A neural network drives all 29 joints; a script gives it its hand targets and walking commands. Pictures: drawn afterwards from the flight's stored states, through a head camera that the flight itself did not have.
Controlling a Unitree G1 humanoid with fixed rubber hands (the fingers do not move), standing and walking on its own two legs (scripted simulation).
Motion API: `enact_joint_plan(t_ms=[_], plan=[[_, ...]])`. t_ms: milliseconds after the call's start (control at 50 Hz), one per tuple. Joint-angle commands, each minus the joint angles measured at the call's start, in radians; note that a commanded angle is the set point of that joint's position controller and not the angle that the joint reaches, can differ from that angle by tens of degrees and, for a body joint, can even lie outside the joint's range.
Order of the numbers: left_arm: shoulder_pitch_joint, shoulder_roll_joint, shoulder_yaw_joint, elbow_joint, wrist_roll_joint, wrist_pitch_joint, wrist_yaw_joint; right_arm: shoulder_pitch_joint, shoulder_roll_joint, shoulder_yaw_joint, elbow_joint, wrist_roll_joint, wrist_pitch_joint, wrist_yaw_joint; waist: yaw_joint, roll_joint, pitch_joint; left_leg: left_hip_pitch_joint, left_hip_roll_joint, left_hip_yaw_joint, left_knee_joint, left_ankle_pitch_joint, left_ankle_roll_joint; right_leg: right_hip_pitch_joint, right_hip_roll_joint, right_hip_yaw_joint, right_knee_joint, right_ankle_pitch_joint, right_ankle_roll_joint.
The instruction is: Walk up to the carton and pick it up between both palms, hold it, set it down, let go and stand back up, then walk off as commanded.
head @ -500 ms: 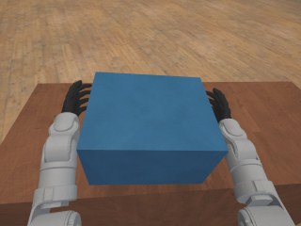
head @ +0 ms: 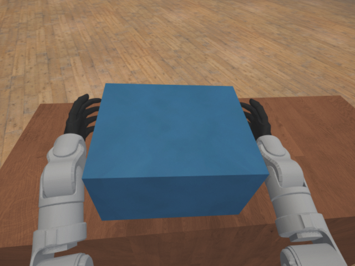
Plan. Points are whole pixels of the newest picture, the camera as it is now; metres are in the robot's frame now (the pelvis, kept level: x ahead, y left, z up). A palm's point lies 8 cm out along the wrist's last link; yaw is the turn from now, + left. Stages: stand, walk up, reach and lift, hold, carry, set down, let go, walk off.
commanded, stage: hold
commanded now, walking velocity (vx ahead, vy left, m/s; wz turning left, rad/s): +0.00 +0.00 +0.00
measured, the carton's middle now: (171, 148) +0.35 +0.01 +0.12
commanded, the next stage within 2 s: none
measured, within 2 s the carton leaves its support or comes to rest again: neither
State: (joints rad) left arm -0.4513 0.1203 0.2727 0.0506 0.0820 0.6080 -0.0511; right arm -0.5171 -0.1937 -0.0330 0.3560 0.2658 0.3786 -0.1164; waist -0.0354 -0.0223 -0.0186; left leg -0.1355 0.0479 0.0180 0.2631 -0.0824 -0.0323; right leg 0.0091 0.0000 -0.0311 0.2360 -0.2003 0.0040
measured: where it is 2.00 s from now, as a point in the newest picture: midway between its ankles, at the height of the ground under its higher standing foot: outside the picture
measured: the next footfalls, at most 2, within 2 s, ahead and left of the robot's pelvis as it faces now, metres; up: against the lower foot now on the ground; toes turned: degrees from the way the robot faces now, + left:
none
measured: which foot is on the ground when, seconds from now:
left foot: down 0.00-1.00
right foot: down 0.00-1.00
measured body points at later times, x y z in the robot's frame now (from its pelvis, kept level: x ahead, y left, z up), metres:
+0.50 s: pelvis -0.01 +0.01 +0.00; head -0.04 +0.02 +0.45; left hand +0.36 +0.21 +0.18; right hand +0.37 -0.18 +0.16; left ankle +0.04 +0.14 -0.75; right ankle -0.04 -0.11 -0.75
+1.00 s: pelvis +0.00 +0.01 +0.00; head -0.03 +0.02 +0.45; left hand +0.36 +0.21 +0.18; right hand +0.37 -0.18 +0.16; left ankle +0.04 +0.14 -0.75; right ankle -0.04 -0.11 -0.75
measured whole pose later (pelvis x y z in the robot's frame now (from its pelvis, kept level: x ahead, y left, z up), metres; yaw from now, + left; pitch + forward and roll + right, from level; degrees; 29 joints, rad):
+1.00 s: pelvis +0.00 +0.01 +0.00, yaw -1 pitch -3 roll +0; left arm -0.47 0.11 0.28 0.01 0.10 0.67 -0.05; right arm -0.54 -0.20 -0.05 0.35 0.28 0.42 -0.11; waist -0.04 -0.03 -0.02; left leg -0.14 0.05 0.03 0.28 -0.09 -0.03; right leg 0.01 0.00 -0.02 0.24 -0.20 0.01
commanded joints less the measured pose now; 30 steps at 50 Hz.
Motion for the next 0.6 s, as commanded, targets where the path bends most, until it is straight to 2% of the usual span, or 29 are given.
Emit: enact_joint_plan(t_ms=[0,20,60,100,140,220,240,280,300,320,340,380,420,440,480,520,560,580], plan=[[-0.523,-0.435,-0.437,-0.144,-0.069,-0.042,-0.148,-0.716,0.528,0.413,-0.35,0.066,-0.06,0.073,-0.001,-0.013,-0.402,0.297,-0.098,0.007,0.048,0.246,0.024,-0.067,0.04,0.007,-0.009,0.439,0.069],[-0.527,-0.437,-0.445,-0.181,-0.069,-0.045,-0.149,-0.685,0.533,0.415,-0.336,0.068,-0.059,0.074,0.0,0.014,-0.393,0.312,-0.096,0.005,0.05,0.259,0.02,-0.069,0.035,0.002,-0.007,0.453,0.072],[-0.535,-0.442,-0.455,-0.172,-0.074,-0.039,-0.151,-0.695,0.514,0.402,-0.336,0.068,-0.056,0.076,-0.011,0.033,-0.396,0.324,-0.094,0.006,0.054,0.286,0.008,-0.097,0.045,-0.005,-0.011,0.437,0.065],[-0.57,-0.446,-0.464,-0.175,-0.085,-0.04,-0.151,-0.72,0.521,0.398,-0.349,0.066,-0.056,0.079,-0.008,0.016,-0.388,0.317,-0.092,0.005,0.054,0.262,0.01,-0.108,0.047,-0.004,-0.022,0.38,0.063],[-0.553,-0.457,-0.471,-0.186,-0.074,-0.034,-0.142,-0.708,0.523,0.409,-0.336,0.07,-0.053,0.088,0.001,0.03,-0.395,0.344,-0.088,0.0,0.056,0.277,0.01,-0.121,0.051,-0.011,-0.025,0.358,0.061],[-0.553,-0.493,-0.504,-0.19,-0.091,-0.022,-0.127,-0.734,0.5,0.401,-0.366,0.074,-0.053,0.096,-0.014,0.04,-0.421,0.364,-0.079,-0.003,0.068,0.303,-0.007,-0.153,0.065,-0.018,-0.034,0.314,0.046],[-0.55,-0.494,-0.505,-0.209,-0.091,-0.021,-0.124,-0.745,0.509,0.41,-0.384,0.085,-0.055,0.1,-0.001,0.041,-0.426,0.366,-0.076,-0.007,0.068,0.307,-0.004,-0.15,0.066,-0.02,-0.032,0.307,0.045],[-0.583,-0.496,-0.491,-0.175,-0.079,-0.012,-0.12,-0.757,0.492,0.372,-0.32,0.07,-0.045,0.11,-0.006,0.059,-0.379,0.34,-0.071,-0.003,0.054,0.233,-0.007,-0.186,0.069,-0.022,-0.044,0.215,0.034],[-0.595,-0.48,-0.464,-0.135,-0.064,-0.005,-0.122,-0.759,0.486,0.347,-0.274,0.054,-0.038,0.118,-0.001,0.043,-0.32,0.306,-0.074,0.004,0.033,0.148,0.004,-0.2,0.063,-0.02,-0.052,0.144,0.036],[-0.604,-0.492,-0.467,-0.142,-0.066,-0.001,-0.123,-0.783,0.501,0.352,-0.29,0.054,-0.044,0.124,0.008,0.041,-0.352,0.292,-0.073,0.007,0.027,0.128,0.009,-0.189,0.062,-0.019,-0.049,0.13,0.035],[-0.6,-0.486,-0.461,-0.121,-0.063,0.003,-0.122,-0.789,0.492,0.334,-0.268,0.047,-0.044,0.127,0.001,0.042,-0.334,0.29,-0.074,0.012,0.021,0.111,0.011,-0.197,0.055,-0.017,-0.05,0.119,0.036],[-0.633,-0.505,-0.469,-0.123,-0.066,0.0,-0.122,-0.799,0.501,0.325,-0.236,0.039,-0.048,0.134,-0.003,0.048,-0.362,0.298,-0.072,0.01,0.026,0.113,0.006,-0.195,0.058,-0.018,-0.046,0.112,0.033],[-0.627,-0.521,-0.48,-0.132,-0.079,-0.007,-0.112,-0.829,0.516,0.345,-0.272,0.053,-0.061,0.137,0.003,0.05,-0.434,0.324,-0.071,0.005,0.045,0.155,0.008,-0.186,0.06,-0.021,-0.04,0.163,0.033],[-0.638,-0.527,-0.5,-0.141,-0.093,-0.014,-0.108,-0.824,0.514,0.35,-0.274,0.058,-0.06,0.136,-0.007,0.056,-0.45,0.337,-0.072,0.005,0.052,0.181,0.002,-0.189,0.063,-0.017,-0.037,0.179,0.033],[-0.62,-0.516,-0.472,-0.109,-0.079,-0.008,-0.11,-0.807,0.506,0.346,-0.248,0.052,-0.05,0.133,-0.007,0.043,-0.415,0.32,-0.076,0.007,0.05,0.175,0.004,-0.183,0.063,-0.016,-0.039,0.187,0.034],[-0.595,-0.492,-0.446,-0.075,-0.07,0.001,-0.119,-0.811,0.508,0.355,-0.245,0.061,-0.044,0.13,0.005,0.025,-0.382,0.298,-0.08,0.009,0.04,0.141,0.015,-0.17,0.059,-0.013,-0.042,0.185,0.039],[-0.615,-0.496,-0.45,-0.116,-0.07,-0.004,-0.123,-0.807,0.527,0.365,-0.253,0.06,-0.047,0.126,0.012,0.011,-0.403,0.308,-0.08,0.012,0.043,0.173,0.02,-0.154,0.058,-0.009,-0.036,0.221,0.047],[-0.622,-0.493,-0.463,-0.128,-0.079,-0.005,-0.122,-0.813,0.521,0.359,-0.267,0.066,-0.045,0.125,-0.002,0.025,-0.407,0.31,-0.084,0.011,0.05,0.188,0.013,-0.158,0.059,-0.009,-0.035,0.235,0.047]])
